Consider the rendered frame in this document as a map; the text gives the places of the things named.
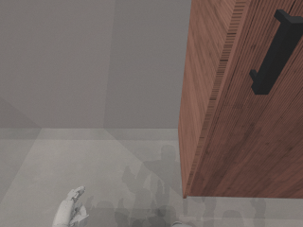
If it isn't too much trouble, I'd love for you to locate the robot left hand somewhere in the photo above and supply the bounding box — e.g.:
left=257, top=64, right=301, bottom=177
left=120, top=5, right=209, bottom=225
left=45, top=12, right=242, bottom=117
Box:
left=52, top=185, right=89, bottom=227

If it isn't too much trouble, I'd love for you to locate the handle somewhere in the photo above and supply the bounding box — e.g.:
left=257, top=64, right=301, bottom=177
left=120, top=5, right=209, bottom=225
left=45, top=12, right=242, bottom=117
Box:
left=249, top=9, right=303, bottom=96

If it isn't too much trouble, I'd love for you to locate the wardrobe door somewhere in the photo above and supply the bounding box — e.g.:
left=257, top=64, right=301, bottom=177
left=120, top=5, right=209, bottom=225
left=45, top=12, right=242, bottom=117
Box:
left=187, top=0, right=303, bottom=199

